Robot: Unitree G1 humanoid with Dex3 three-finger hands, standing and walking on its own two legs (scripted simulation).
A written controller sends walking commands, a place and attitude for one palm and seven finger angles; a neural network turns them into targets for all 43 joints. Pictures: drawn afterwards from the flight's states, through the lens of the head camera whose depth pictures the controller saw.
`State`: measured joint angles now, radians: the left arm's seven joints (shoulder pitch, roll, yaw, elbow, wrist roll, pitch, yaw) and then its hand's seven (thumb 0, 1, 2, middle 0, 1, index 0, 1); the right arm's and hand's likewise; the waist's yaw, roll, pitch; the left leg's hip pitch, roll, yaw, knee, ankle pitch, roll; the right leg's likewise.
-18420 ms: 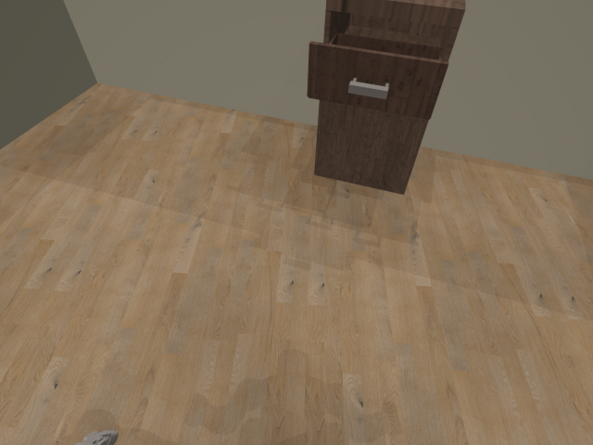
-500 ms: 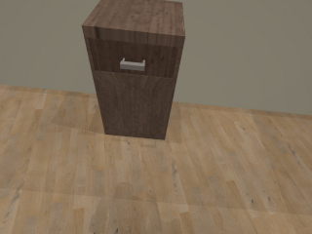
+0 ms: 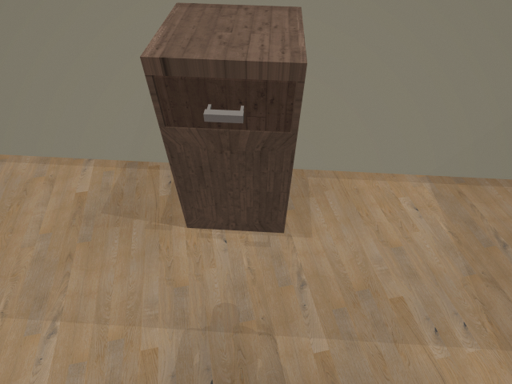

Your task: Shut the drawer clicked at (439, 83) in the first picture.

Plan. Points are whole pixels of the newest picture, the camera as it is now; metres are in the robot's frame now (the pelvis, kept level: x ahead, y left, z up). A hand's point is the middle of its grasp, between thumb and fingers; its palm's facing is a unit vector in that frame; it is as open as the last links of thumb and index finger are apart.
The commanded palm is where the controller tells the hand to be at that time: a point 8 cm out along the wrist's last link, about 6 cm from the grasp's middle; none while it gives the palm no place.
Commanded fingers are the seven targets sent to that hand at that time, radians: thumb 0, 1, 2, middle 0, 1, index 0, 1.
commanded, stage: let the arm hang, fingers relaxed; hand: left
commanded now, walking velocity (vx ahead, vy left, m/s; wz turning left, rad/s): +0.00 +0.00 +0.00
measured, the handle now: (225, 112) +0.87 +0.15 -0.08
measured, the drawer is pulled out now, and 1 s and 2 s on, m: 0.00 0.00 0.00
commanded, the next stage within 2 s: look to check the result in 0.30 s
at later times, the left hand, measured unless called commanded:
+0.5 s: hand out of the picture +0.00 +0.15 -0.18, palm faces +0.02 -0.98 -0.19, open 7.3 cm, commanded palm none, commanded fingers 0.00 0.90 0.90 -0.20 -0.30 -0.20 -0.30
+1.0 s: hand out of the picture +0.01 +0.15 -0.17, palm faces +0.01 -0.98 -0.19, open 7.3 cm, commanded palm none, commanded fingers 0.00 0.90 0.90 -0.20 -0.30 -0.20 -0.30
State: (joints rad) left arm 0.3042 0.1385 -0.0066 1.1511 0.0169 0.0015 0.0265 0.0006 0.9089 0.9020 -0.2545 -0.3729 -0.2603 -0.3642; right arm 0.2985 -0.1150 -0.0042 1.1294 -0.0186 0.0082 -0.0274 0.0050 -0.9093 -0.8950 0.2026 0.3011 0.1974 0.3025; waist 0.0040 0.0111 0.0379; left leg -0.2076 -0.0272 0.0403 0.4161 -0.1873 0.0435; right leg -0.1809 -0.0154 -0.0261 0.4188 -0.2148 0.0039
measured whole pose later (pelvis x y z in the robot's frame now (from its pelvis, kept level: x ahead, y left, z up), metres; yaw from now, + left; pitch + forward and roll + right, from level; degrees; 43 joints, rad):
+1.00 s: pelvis +0.02 -0.02 +0.00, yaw -1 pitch -1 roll +0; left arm 0.27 0.14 0.00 1.15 0.01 -0.01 0.03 0.00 0.91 0.90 -0.20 -0.30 -0.20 -0.30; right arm 0.27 -0.13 -0.02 1.15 -0.02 0.00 -0.03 0.00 -0.91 -0.90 0.20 0.30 0.20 0.30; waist 0.00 0.01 0.04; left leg -0.17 0.01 0.04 0.40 -0.20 0.01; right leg -0.15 0.02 -0.03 0.39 -0.22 -0.03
